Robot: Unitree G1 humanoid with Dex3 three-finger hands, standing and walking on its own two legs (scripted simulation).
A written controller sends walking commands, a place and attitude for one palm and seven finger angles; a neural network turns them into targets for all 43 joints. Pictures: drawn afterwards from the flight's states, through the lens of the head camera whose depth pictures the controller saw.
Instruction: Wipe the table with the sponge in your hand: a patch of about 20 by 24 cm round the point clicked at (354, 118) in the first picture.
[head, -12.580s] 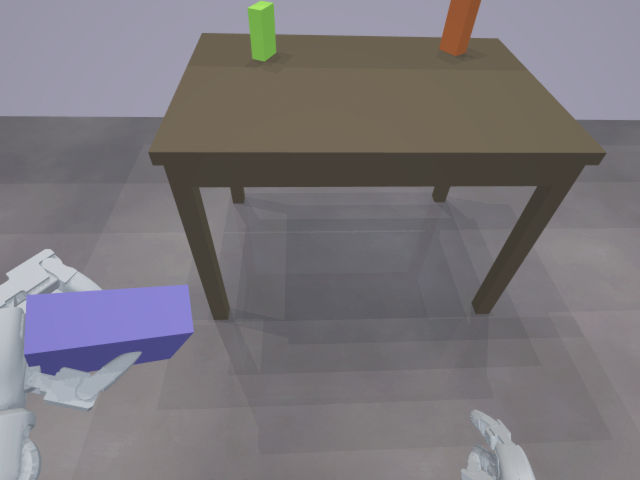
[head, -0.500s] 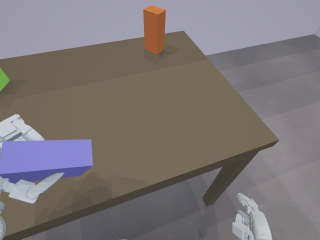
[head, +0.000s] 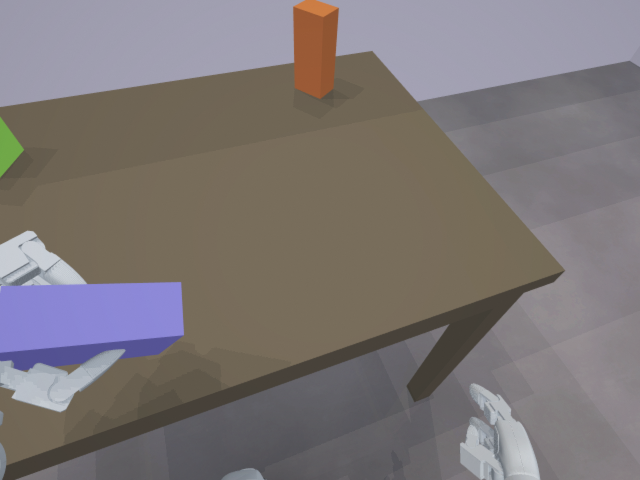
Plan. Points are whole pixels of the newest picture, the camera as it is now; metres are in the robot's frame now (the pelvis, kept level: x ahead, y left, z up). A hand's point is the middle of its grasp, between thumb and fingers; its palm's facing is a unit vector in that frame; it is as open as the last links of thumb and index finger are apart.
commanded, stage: shuffle to correct the standing spot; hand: left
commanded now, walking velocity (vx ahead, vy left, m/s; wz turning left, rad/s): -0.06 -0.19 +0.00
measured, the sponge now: (121, 325) +0.22 +0.20 +0.14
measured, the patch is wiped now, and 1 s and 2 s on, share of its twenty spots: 0.00 0.00 0.00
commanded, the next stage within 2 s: come to a stop and stand still in 1.72 s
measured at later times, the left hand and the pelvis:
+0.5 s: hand (71, 305) +0.23 +0.24 +0.17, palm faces +0.31 -0.85 -0.43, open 8.9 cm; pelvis +0.01 +0.00 +0.00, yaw +0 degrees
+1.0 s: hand (65, 313) +0.22 +0.24 +0.17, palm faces +0.32 -0.85 -0.42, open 8.9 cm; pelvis +0.01 +0.00 +0.00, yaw +1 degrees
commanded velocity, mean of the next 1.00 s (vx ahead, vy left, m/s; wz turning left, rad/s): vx -0.08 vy -0.18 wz -0.01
